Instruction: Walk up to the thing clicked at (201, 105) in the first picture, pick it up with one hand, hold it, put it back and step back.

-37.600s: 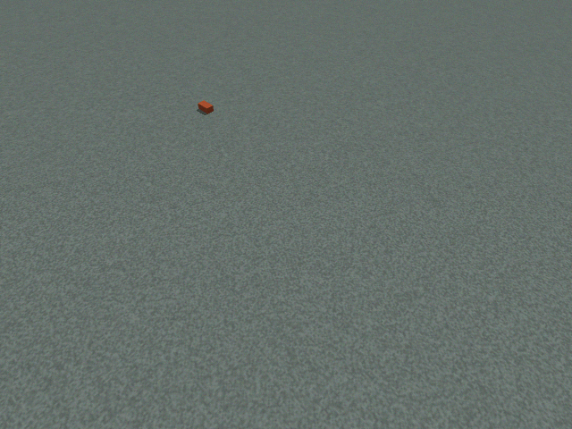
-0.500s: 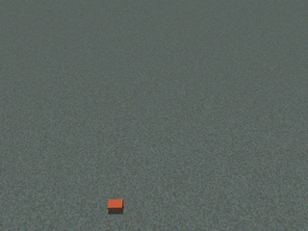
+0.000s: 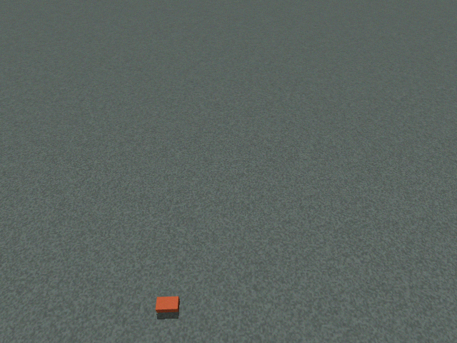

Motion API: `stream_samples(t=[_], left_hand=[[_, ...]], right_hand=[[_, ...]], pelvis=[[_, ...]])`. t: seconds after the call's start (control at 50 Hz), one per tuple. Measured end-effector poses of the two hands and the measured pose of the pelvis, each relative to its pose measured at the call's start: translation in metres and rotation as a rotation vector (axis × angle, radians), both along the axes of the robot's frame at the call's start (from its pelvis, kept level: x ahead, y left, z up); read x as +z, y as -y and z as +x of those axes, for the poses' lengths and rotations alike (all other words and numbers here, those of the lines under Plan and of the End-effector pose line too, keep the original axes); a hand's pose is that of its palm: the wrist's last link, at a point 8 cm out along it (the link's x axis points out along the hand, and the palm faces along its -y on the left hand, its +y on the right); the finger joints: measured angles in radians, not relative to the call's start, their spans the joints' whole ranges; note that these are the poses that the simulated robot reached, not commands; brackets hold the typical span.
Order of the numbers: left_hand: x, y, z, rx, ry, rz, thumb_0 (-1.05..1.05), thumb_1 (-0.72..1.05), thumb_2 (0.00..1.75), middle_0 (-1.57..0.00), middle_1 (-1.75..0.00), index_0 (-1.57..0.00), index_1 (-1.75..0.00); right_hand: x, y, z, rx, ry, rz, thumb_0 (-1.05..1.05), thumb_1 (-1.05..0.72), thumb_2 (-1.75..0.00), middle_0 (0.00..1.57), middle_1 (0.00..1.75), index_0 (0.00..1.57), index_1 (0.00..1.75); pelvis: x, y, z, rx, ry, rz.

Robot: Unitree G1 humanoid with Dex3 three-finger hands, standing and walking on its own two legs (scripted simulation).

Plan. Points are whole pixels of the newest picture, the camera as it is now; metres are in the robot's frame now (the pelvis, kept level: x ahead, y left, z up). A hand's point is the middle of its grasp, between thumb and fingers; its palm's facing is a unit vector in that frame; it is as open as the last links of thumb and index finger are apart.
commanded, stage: stand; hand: left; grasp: from above
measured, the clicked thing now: (167, 304) +0.45 +0.24 -0.76
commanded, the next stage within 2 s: step back in 1.00 s
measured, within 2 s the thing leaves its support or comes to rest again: neither
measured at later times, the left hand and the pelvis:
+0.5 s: hand out of the picture +0.06 +0.25 -0.16, palm faces -0.01 -0.94 -0.34, open 7.4 cm; pelvis +0.00 +0.00 +0.00, yaw +0 degrees
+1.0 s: hand out of the picture +0.08 +0.25 -0.16, palm faces -0.03 -0.94 -0.34, open 7.4 cm; pelvis +0.00 +0.00 +0.00, yaw -1 degrees
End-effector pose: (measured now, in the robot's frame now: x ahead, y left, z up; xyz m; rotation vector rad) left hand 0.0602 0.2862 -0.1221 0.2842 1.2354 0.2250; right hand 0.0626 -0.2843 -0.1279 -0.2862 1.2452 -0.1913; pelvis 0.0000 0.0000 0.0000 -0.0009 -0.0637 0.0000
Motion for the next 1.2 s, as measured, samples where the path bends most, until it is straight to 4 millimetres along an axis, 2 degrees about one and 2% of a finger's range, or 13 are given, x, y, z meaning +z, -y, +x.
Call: stream_samples(t=[0.16, 0.64, 1.02, 1.12, 1.2], left_hand=[[0.001, -0.001, 0.005, -0.008, 0.009, 0.001, 0.01, 0.9, 0.9, -0.2, -0.3, -0.2, -0.3], [0.001, -0.005, -0.002, -0.023, -0.025, 0.007, 0.01, 0.9, 0.9, -0.2, -0.3, -0.2, -0.3], [0.002, -0.003, 0.011, -0.034, -0.009, 0.007, 0.01, 0.9, 0.9, -0.2, -0.3, -0.2, -0.3], [-0.001, -0.015, 0.011, -0.021, -0.001, 0.027, 0.01, 0.9, 0.9, -0.2, -0.3, -0.2, -0.3], [-0.006, -0.031, 0.014, -0.041, 0.004, 0.044, 0.01, 0.9, 0.9, -0.2, -0.3, -0.2, -0.3]], right_hand=[[0.002, 0.003, 0.002, -0.001, 0.008, -0.005, 0.01, -0.9, -0.9, 0.21, 0.3, 0.2, 0.3], [0.003, 0.007, -0.006, -0.009, -0.022, -0.005, 0.01, -0.9, -0.9, 0.21, 0.3, 0.2, 0.3], [0.003, 0.012, 0.001, -0.011, -0.018, -0.005, 0.01, -0.9, -0.9, 0.21, 0.3, 0.2, 0.3], [0.001, 0.019, 0.003, -0.018, -0.011, -0.028, 0.01, -0.9, -0.9, 0.21, 0.3, 0.2, 0.3], [0.0, 0.02, -0.003, -0.017, -0.013, -0.062, 0.01, -0.9, -0.9, 0.21, 0.3, 0.2, 0.3]], pelvis=[[0.0, 0.001, 0.0, -0.002, 0.0, 0.0], [0.001, 0.002, 0.0, -0.008, -0.014, 0.002], [0.0, 0.005, 0.004, -0.011, -0.024, 0.002], [-0.006, 0.0, -0.01, -0.011, -0.031, -0.01], [-0.013, -0.012, -0.022, -0.014, -0.035, -0.008]])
